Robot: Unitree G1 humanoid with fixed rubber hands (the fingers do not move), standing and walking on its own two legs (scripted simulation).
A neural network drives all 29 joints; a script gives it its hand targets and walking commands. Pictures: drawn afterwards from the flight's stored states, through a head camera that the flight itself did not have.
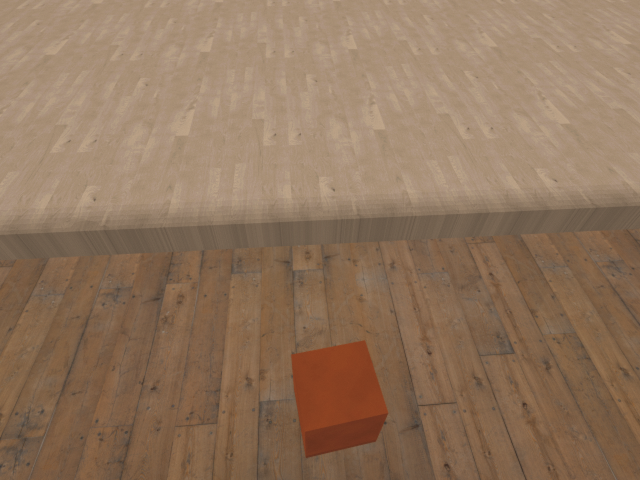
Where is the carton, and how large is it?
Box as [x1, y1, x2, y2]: [291, 340, 387, 457]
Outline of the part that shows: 364,340 291,354 294,391 306,457 375,441 387,414 387,410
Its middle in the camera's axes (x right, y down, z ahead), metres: +0.05 +0.46 +1.10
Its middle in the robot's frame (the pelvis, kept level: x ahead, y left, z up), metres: +0.46 -0.04 -0.65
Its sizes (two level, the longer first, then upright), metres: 0.210 0.200 0.250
